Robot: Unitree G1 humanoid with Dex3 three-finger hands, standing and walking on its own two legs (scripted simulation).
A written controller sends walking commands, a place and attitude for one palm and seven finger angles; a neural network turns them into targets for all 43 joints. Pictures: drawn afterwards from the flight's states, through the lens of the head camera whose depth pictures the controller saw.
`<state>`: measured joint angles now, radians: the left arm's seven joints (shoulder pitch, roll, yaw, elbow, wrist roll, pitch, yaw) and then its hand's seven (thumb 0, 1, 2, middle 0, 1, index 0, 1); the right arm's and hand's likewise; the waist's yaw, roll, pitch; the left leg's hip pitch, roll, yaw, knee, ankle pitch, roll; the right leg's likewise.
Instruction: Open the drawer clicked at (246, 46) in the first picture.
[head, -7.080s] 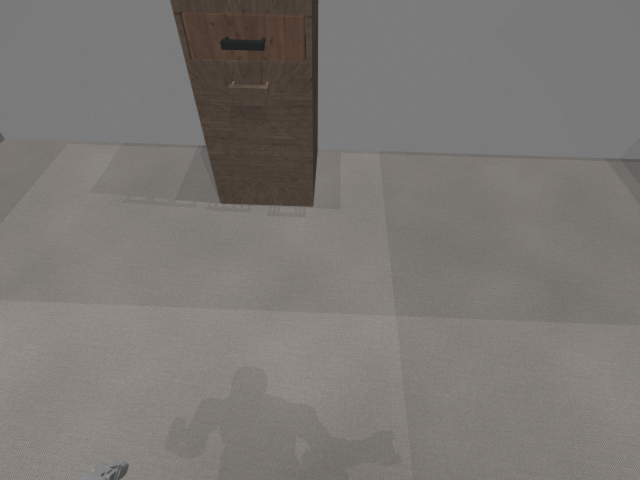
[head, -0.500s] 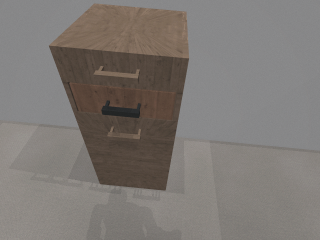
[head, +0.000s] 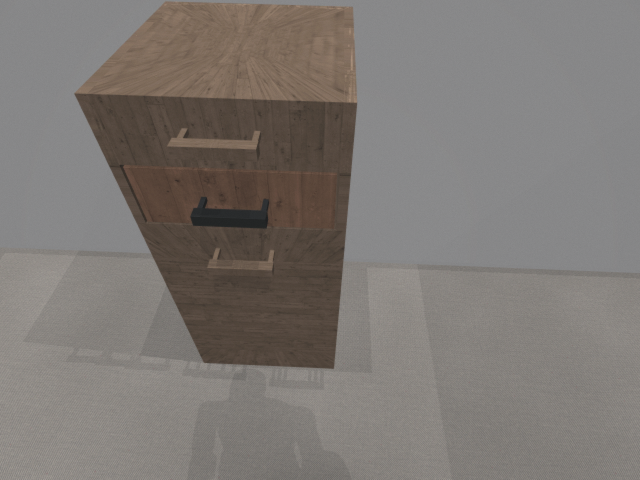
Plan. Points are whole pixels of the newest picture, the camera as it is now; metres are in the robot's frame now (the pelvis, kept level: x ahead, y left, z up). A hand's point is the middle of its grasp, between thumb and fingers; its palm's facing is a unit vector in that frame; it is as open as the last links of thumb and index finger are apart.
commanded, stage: come to a stop and stand still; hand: left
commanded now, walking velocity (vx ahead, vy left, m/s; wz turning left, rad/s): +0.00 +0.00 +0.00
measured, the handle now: (232, 210) +0.57 +0.20 -0.03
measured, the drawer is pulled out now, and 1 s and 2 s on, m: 0.00 0.00 0.00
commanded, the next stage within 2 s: look again from close up in 0.50 s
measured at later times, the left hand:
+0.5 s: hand out of the picture -0.01 +0.12 -0.18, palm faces +0.07 -0.99 -0.16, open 7.4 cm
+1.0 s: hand out of the picture -0.01 +0.18 -0.18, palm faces +0.05 -0.98 -0.19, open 7.4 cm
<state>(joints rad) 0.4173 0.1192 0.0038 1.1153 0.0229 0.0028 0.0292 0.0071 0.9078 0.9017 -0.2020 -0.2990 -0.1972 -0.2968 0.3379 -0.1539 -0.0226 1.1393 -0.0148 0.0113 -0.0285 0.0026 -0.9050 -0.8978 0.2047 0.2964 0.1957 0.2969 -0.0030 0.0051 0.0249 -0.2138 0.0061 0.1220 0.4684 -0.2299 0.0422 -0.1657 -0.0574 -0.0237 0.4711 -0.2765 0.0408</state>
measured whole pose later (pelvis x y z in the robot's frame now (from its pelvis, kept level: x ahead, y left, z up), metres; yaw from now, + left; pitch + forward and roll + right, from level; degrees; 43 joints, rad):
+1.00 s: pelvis -0.01 +0.00 +0.00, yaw +2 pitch -2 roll +0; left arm 0.32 0.18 0.00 1.03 0.02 0.00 0.03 0.01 0.91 0.90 -0.20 -0.30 -0.20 -0.30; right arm 0.30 -0.16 0.00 1.04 -0.02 0.00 -0.01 0.01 -0.92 -0.90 0.20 0.30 0.20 0.30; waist -0.01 -0.02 0.01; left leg -0.26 0.00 0.08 0.52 -0.23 0.04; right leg -0.19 -0.06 -0.06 0.51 -0.28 0.03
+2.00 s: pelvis +0.06 -0.01 -0.01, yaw +2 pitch -1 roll +1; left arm 0.23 0.18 0.04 1.01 0.01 0.00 0.05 0.02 0.93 0.90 -0.20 -0.30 -0.20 -0.30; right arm 0.26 -0.13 -0.03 1.09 -0.01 0.01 -0.04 0.01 -0.92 -0.90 0.20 0.30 0.20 0.30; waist 0.00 -0.03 0.06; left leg -0.18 0.01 0.09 0.52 -0.34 0.01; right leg -0.25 -0.05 -0.11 0.57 -0.31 -0.01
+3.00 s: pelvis +0.06 -0.03 +0.00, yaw +1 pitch +0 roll +1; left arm 0.28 0.13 -0.01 1.15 0.01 -0.02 0.03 0.02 0.93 0.90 -0.20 -0.30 -0.20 -0.30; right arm 0.31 -0.12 0.02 1.15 -0.02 -0.02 -0.03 0.00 -0.91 -0.90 0.20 0.30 0.19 0.30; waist 0.00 0.02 0.04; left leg -0.12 0.03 0.10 0.42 -0.29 -0.01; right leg -0.21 -0.02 -0.10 0.48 -0.27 -0.03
